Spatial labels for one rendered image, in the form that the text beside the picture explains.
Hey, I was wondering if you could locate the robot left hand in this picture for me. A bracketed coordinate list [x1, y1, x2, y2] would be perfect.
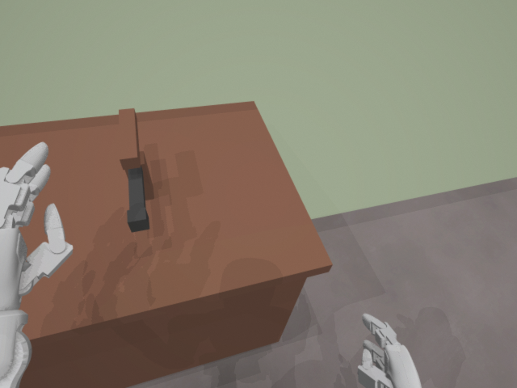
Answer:
[0, 142, 73, 311]

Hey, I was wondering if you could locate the robot right hand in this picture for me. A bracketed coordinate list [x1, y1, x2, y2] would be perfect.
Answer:
[358, 314, 422, 388]

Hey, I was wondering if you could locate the counter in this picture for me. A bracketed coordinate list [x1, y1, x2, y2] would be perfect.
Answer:
[0, 101, 333, 388]

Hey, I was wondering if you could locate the robot left forearm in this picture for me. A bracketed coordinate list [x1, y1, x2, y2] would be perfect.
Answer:
[0, 310, 32, 388]

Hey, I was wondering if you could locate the tap lever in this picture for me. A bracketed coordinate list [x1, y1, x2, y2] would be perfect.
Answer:
[127, 167, 149, 232]

